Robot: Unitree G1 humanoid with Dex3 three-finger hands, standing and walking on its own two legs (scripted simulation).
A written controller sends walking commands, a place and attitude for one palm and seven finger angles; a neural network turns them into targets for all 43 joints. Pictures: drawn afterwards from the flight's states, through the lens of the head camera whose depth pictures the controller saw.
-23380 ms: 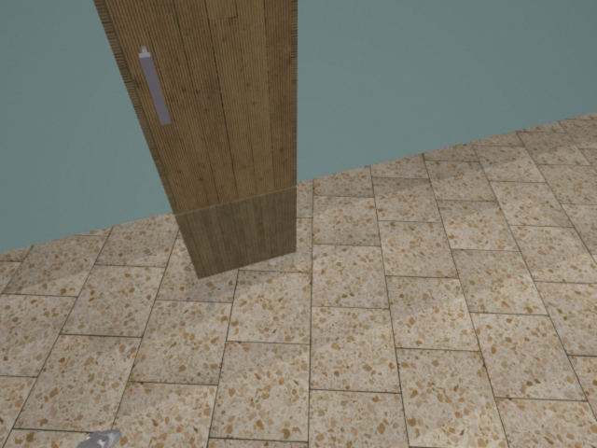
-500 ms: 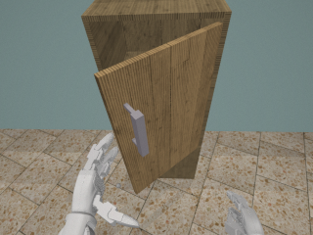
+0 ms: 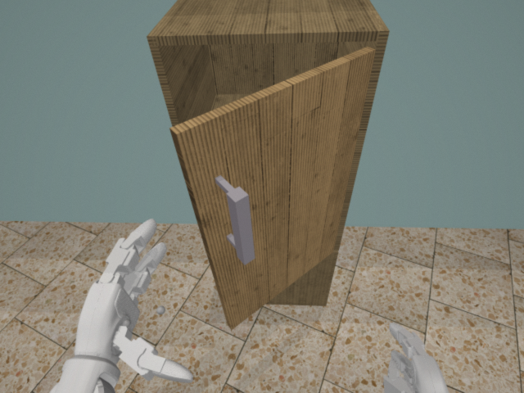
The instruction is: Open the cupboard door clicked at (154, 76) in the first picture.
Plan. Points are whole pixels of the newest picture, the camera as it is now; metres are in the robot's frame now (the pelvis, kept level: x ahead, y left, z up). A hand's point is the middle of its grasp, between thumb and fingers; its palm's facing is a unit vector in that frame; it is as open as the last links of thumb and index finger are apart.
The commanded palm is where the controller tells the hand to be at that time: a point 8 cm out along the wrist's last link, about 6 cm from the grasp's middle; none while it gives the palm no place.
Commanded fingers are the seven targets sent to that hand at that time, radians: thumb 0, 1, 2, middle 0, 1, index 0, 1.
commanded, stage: draw the hand back to the body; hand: left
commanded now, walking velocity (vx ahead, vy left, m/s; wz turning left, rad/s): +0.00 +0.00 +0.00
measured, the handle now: (234, 221) +0.35 +0.07 +0.10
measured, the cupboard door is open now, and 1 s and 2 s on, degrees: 41 41 41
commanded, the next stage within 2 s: step back with the hand held close in 1.26 s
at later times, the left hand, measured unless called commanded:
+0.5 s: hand (79, 295) +0.20 +0.23 +0.14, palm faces +0.24 -0.92 -0.31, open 13.7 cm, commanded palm +0.15 +0.28 +0.17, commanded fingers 0.00 0.27 0.63 -0.18 -0.30 -0.18 -0.30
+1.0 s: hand (18, 263) +0.22 +0.29 +0.18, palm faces +0.42 -0.81 -0.41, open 8.0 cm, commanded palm +0.16 +0.32 +0.20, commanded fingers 0.00 0.90 0.90 -0.20 -0.30 -0.20 -0.30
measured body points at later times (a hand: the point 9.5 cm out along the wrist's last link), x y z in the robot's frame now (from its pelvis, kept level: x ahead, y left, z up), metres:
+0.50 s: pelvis +0.00 +0.03 +0.03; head +0.00 +0.01 +0.48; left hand +0.18 +0.27 +0.16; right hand +0.19 -0.18 -0.05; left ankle +0.04 +0.12 -0.71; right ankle -0.05 -0.08 -0.71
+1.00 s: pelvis +0.02 +0.03 +0.04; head +0.01 +0.01 +0.48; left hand +0.19 +0.33 +0.21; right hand +0.20 -0.20 -0.05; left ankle +0.04 +0.12 -0.71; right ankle -0.05 -0.08 -0.71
